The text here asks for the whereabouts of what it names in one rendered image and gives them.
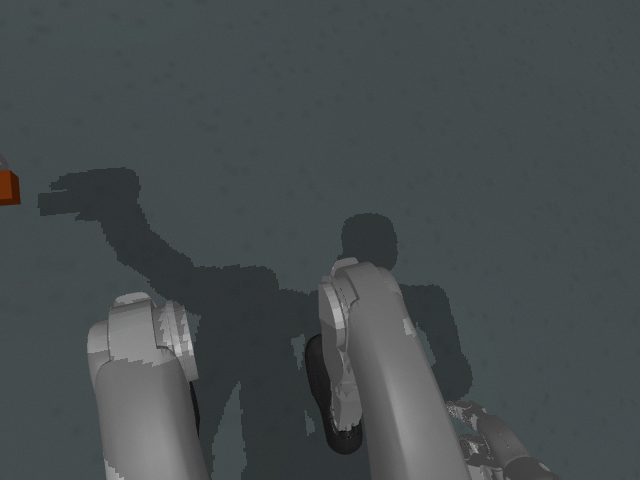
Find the right robot foot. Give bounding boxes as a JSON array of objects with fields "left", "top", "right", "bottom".
[{"left": 305, "top": 334, "right": 363, "bottom": 455}]

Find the right robot arm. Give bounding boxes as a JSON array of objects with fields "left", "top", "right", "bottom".
[{"left": 503, "top": 457, "right": 563, "bottom": 480}]

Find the right robot hand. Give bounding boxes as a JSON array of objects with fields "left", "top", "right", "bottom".
[{"left": 445, "top": 400, "right": 531, "bottom": 480}]

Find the small box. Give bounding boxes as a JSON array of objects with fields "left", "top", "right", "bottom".
[{"left": 0, "top": 170, "right": 21, "bottom": 206}]

